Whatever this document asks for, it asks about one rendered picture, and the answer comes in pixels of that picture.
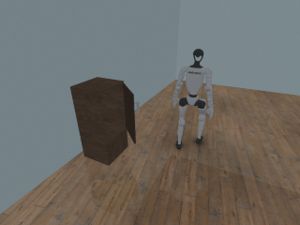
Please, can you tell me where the handle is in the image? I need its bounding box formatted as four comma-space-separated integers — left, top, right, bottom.
134, 101, 140, 113

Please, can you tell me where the robot left thigh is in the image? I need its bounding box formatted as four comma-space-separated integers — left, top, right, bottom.
179, 97, 187, 127

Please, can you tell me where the left robot foot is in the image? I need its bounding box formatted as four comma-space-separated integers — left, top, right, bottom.
176, 141, 182, 150

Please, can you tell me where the right robot upper arm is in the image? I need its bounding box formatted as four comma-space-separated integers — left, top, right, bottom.
204, 67, 213, 91

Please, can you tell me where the right robot hand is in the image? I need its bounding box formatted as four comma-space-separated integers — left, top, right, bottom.
206, 107, 214, 120

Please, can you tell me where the robot left forearm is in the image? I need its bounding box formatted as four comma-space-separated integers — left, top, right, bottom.
173, 82, 181, 98

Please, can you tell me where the cupboard door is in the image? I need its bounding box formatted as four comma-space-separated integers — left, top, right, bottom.
123, 83, 136, 144

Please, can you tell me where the robot right forearm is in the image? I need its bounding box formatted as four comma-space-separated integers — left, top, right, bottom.
206, 85, 214, 108

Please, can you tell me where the left robot upper arm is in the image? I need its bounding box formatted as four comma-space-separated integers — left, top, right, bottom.
176, 66, 188, 87

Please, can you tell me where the left robot hand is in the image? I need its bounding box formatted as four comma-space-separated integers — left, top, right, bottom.
172, 97, 179, 107

